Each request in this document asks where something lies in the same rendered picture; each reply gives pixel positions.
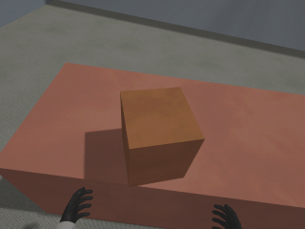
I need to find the pedestal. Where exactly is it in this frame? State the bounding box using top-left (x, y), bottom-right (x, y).
top-left (0, 62), bottom-right (305, 229)

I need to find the robot right hand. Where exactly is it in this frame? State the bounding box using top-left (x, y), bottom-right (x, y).
top-left (212, 204), bottom-right (242, 229)

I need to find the robot left hand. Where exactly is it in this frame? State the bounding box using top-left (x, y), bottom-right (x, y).
top-left (60, 187), bottom-right (93, 224)

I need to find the carton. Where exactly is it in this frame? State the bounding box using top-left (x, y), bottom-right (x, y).
top-left (120, 87), bottom-right (205, 188)

